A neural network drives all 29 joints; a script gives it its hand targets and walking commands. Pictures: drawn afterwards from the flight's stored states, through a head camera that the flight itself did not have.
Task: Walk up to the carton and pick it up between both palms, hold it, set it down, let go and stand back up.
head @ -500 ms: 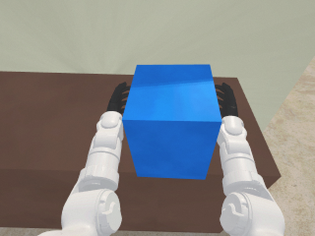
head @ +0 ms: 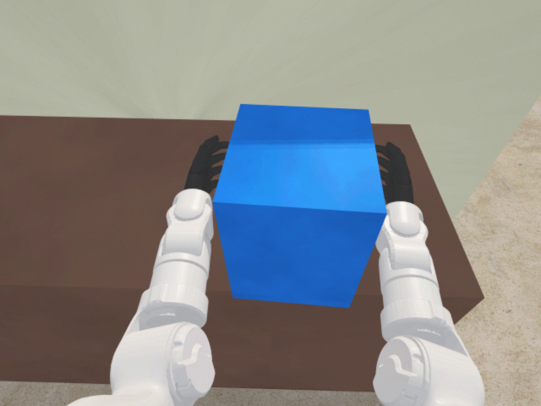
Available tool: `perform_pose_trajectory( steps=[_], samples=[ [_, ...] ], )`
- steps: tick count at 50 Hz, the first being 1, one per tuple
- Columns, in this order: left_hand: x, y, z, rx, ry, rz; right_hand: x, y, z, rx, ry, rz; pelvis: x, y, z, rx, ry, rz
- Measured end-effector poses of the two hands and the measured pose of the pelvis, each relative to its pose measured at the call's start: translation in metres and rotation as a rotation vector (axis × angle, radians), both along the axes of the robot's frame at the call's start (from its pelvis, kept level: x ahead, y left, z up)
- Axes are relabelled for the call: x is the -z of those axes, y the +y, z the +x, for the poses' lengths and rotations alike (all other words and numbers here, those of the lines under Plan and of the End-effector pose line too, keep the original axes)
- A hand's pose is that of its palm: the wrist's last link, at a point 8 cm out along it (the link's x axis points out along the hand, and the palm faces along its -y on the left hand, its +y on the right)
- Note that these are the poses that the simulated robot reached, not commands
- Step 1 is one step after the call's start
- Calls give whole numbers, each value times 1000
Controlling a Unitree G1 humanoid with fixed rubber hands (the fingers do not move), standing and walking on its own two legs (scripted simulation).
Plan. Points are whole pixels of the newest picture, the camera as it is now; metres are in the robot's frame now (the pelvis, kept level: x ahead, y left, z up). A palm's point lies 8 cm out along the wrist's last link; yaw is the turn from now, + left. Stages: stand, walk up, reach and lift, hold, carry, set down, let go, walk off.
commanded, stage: set down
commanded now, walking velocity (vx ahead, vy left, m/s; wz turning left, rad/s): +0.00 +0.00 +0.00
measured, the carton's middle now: (296, 209) +0.41 -0.07 +0.06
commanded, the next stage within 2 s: none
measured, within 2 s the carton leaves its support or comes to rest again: neither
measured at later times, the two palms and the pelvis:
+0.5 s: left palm (201, 190) +0.42 +0.08 +0.11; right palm (398, 201) +0.38 -0.21 +0.11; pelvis +0.00 +0.00 +0.00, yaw -1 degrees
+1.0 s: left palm (191, 184) +0.44 +0.09 +0.11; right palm (393, 195) +0.39 -0.21 +0.11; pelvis -0.01 +0.00 -0.01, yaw -6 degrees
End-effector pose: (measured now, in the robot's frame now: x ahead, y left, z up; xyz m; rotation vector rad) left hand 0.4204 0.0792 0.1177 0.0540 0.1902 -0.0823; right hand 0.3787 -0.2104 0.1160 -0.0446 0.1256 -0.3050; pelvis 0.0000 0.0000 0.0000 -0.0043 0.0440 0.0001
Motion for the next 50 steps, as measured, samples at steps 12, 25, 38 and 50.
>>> perform_pose_trajectory(
  steps=[12,25,38,50],
  samples=[
    [2,-2,0,9,-16,-5,4,-2,-3,5,-8,-3,0,-2,-2,7,2,2],
    [7,-1,3,15,-23,-12,5,-3,-2,-4,-14,-7,0,-3,-2,17,11,3],
    [22,-1,8,18,0,-15,8,-4,2,-14,-2,15,1,-1,-2,54,69,7],
    [13,16,22,-44,-19,-6,11,-4,15,-14,52,49,6,5,-7,101,186,16]
  ],
)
